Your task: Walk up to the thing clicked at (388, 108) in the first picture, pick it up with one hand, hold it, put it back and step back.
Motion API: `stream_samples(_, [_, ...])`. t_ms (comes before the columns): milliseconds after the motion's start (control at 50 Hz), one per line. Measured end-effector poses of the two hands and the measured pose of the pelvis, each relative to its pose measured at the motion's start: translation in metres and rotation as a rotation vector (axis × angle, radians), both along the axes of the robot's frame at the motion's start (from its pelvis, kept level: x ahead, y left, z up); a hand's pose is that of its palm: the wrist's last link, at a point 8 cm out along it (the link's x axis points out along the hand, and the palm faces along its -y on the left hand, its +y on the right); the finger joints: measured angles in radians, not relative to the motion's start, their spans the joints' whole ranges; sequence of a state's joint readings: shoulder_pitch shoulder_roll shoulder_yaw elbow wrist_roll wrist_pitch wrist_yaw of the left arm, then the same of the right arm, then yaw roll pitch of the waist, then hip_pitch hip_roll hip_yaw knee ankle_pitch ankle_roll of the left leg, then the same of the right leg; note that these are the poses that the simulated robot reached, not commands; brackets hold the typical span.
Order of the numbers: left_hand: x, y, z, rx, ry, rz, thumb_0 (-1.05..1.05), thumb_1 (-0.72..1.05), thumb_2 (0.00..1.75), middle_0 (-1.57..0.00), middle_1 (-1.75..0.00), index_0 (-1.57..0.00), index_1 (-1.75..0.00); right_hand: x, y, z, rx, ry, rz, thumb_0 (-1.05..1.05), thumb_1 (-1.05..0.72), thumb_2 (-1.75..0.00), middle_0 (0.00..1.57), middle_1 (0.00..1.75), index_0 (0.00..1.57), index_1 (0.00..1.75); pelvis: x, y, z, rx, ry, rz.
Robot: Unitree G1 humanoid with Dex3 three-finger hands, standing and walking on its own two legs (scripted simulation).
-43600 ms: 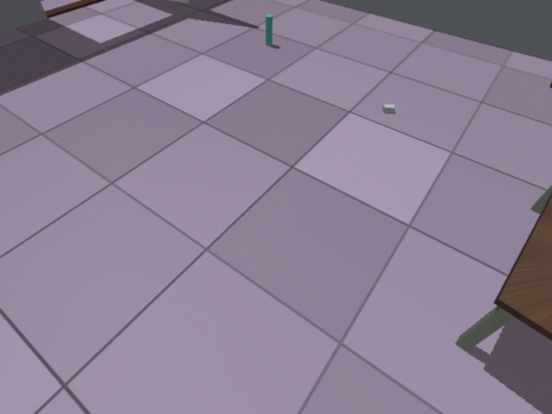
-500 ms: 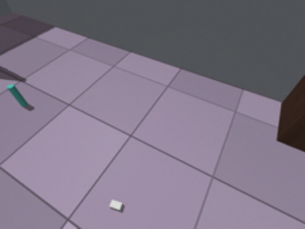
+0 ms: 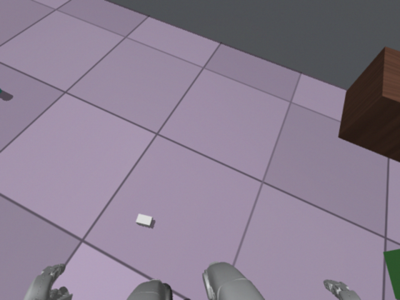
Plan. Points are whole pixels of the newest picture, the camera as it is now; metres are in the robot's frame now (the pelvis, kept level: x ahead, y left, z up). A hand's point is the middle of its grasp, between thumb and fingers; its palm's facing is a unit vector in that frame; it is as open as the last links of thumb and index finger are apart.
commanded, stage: step back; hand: left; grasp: from above
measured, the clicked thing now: (144, 220) +0.44 +0.18 -0.75
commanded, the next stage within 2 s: none
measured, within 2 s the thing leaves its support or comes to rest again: neither
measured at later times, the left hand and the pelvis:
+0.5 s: hand out of the picture -0.01 +0.23 -0.13, palm faces -0.03 -0.91 -0.42, open 7.4 cm; pelvis -0.13 -0.03 +0.00, yaw -1 degrees
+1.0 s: hand out of the picture -0.22 +0.24 -0.16, palm faces -0.04 -0.91 -0.41, open 7.4 cm; pelvis -0.30 -0.04 -0.01, yaw -3 degrees
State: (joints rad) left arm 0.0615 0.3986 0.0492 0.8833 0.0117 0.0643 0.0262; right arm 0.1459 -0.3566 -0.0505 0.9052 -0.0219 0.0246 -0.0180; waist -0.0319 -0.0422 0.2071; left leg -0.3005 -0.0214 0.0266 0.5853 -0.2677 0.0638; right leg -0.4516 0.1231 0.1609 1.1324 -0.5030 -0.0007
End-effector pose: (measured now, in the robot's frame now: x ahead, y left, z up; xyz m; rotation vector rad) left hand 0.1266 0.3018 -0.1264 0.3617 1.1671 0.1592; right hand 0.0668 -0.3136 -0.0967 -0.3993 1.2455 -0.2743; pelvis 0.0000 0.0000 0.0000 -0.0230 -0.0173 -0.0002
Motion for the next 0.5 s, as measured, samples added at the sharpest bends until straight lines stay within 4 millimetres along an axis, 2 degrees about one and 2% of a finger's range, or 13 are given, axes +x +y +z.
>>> stream_samples(120, [-0.034,-0.006,0.0,0.022,0.029,-0.025,0.0,0.91,0.9,-0.2,-0.3,-0.2,-0.29,-0.02,-0.001,-0.012,0.031,-0.067,-0.004,0.01,-0.9,-0.89,0.21,0.3,0.2,0.3,-0.028,-0.006,-0.007,0.018,-0.015,-0.043])
stream_samples(200, [-0.057,-0.014,0.003,0.046,0.019,-0.039,0.0,0.91,0.9,-0.2,-0.3,-0.2,-0.29,-0.04,-0.013,-0.026,0.055,-0.09,-0.006,0.01,-0.9,-0.89,0.21,0.3,0.2,0.3,-0.052,-0.018,-0.015,0.029,-0.023,-0.068])
stream_samples(260, [-0.081,-0.025,0.009,0.059,0.01,-0.034,0.0,0.91,0.9,-0.2,-0.3,-0.2,-0.29,-0.055,-0.026,-0.035,0.071,-0.097,-0.021,0.01,-0.9,-0.89,0.21,0.3,0.2,0.3,-0.07,-0.026,-0.017,-0.006,-0.044,-0.058])
stream_samples(360, [-0.12,-0.034,0.029,0.061,0.003,-0.006,0.0,0.91,0.9,-0.2,-0.3,-0.21,-0.3,-0.084,-0.036,-0.026,0.082,-0.07,-0.032,0.01,-0.91,-0.89,0.21,0.3,0.2,0.3,-0.091,-0.035,-0.003,0.056,-0.033,-0.062])
stream_samples(500, [-0.141,-0.035,0.037,0.059,-0.079,0.008,0.0,0.91,0.9,-0.2,-0.3,-0.21,-0.3,-0.132,-0.045,-0.019,0.032,0.001,0.012,0.01,-0.91,-0.89,0.2,0.3,0.2,0.3,-0.129,-0.034,0.0,0.043,0.002,-0.015])
